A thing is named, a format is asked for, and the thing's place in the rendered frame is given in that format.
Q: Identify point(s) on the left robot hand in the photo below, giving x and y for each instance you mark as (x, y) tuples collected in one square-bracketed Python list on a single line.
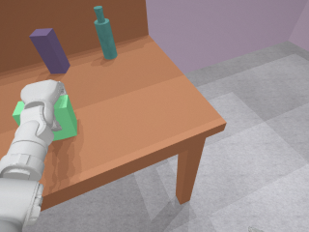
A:
[(48, 90)]

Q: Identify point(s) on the sponge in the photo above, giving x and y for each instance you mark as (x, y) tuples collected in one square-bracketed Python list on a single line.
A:
[(64, 114)]

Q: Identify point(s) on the robot left forearm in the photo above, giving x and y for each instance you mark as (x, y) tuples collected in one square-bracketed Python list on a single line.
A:
[(25, 158)]

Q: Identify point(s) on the table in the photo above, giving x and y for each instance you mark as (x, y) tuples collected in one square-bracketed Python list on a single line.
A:
[(131, 111)]

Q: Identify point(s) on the left robot upper arm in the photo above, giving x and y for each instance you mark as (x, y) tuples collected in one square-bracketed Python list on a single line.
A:
[(20, 203)]

